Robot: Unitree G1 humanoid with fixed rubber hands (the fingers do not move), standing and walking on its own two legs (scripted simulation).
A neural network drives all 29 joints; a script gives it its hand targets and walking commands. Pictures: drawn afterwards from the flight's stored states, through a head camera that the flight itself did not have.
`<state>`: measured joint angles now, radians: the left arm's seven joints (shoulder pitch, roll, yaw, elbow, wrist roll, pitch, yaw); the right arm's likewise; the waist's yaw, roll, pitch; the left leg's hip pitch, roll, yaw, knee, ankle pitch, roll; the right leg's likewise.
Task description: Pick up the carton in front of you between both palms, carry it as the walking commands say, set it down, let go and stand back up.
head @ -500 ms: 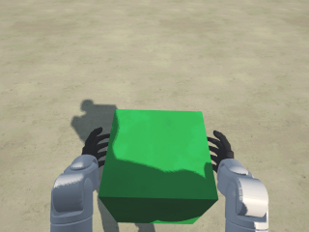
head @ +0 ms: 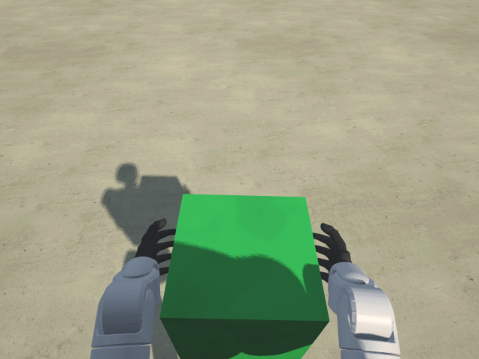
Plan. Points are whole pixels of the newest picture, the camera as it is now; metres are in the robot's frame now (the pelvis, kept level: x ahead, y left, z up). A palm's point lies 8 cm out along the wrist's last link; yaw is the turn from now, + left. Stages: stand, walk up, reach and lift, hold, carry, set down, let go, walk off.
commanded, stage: carry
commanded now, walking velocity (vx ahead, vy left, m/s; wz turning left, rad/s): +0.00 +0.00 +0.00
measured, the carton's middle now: (241, 283) +0.28 +0.00 -0.02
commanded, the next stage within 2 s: hold in 1.38 s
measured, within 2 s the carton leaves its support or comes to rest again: neither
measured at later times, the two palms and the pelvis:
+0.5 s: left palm (147, 285) +0.24 +0.15 +0.04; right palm (342, 288) +0.24 -0.15 +0.04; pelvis -0.05 -0.01 +0.00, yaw +0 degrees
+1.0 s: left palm (150, 302) +0.21 +0.14 +0.04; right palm (352, 305) +0.22 -0.16 +0.04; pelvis -0.07 -0.02 +0.00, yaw +0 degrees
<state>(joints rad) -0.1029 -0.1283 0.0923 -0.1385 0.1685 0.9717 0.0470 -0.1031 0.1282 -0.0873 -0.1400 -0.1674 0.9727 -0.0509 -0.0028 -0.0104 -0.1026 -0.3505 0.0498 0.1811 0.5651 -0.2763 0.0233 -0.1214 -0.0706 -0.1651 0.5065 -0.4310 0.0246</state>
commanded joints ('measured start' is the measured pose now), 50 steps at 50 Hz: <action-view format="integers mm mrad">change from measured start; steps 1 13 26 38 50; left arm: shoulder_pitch -396 -558 -520 -538 -541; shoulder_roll -815 -846 -889 -893 -894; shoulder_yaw -606 -421 -478 -490 -487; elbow -25 275 233 216 220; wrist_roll -272 -140 -174 -183 -182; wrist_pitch -79 -328 -270 -271 -271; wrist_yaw -224 -236 -247 -246 -247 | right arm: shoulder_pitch -405 -555 -515 -538 -539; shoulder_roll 824 850 888 893 895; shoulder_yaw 609 419 470 484 479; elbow -17 275 237 218 225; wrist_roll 271 139 172 182 179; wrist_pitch -83 -329 -273 -275 -274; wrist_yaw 226 234 248 249 250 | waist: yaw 9 5 6 6 6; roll -9 6 11 11 11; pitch -260 -204 -216 -214 -212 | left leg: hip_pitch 188 183 173 158 147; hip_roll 104 113 114 113 114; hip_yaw -90 -109 -116 -117 -114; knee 17 -57 -73 -85 -84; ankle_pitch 566 385 348 306 296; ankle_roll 21 17 14 8 2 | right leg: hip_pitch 43 -51 -84 -108 -120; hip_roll -103 -91 -90 -89 -89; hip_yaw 47 57 69 79 85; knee -11 -67 -70 -78 -75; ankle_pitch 681 344 283 240 249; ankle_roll -4 -26 -37 -48 -54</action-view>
